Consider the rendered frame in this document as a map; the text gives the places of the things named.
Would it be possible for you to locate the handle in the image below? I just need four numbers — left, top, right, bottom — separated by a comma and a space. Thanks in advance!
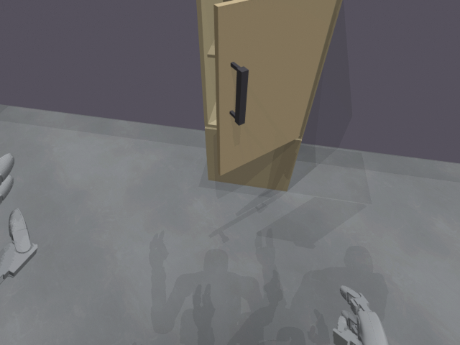
230, 62, 249, 125

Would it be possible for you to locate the left robot hand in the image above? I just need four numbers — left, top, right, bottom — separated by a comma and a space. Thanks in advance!
0, 153, 37, 284

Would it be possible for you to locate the right robot hand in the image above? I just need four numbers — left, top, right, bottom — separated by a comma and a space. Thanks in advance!
333, 285, 389, 345

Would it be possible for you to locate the cupboard door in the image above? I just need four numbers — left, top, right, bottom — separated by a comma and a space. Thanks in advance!
213, 0, 336, 176

